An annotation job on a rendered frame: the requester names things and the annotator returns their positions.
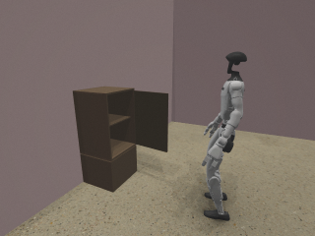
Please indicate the robot left hand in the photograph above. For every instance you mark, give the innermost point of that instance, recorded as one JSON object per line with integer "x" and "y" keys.
{"x": 215, "y": 153}

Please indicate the left robot upper arm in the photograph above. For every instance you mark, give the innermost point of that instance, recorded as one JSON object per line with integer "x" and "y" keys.
{"x": 236, "y": 89}

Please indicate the left robot foot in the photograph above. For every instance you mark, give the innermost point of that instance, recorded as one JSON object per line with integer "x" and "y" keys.
{"x": 214, "y": 214}

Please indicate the right robot forearm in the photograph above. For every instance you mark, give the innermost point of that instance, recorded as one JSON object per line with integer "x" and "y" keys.
{"x": 218, "y": 119}

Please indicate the left robot forearm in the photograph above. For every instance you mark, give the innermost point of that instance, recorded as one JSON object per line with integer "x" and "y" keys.
{"x": 231, "y": 125}

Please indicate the robot left shin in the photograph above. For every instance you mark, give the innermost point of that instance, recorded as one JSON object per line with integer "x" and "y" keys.
{"x": 214, "y": 187}

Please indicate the cupboard door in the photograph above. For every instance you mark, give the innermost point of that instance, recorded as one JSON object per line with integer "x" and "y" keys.
{"x": 151, "y": 119}

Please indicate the robot right hand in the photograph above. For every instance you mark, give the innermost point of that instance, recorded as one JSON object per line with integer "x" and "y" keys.
{"x": 213, "y": 126}

